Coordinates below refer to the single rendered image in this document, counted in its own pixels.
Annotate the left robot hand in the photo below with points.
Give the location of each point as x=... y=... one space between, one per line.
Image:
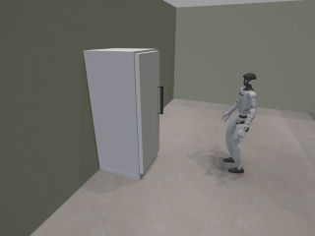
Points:
x=241 y=133

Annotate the handle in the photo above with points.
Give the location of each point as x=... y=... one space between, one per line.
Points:
x=161 y=100

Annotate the left robot shin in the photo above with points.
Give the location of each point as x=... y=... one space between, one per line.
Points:
x=236 y=157

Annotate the robot left forearm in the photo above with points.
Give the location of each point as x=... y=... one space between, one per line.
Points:
x=249 y=119

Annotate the robot right forearm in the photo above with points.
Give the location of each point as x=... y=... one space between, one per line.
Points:
x=231 y=110

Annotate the fridge door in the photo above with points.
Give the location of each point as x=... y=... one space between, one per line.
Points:
x=147 y=92

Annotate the left robot upper arm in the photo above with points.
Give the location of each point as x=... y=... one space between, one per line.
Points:
x=252 y=99

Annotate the right robot hand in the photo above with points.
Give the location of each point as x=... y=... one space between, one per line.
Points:
x=225 y=114

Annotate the humanoid robot head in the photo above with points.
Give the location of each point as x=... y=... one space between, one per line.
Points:
x=249 y=77

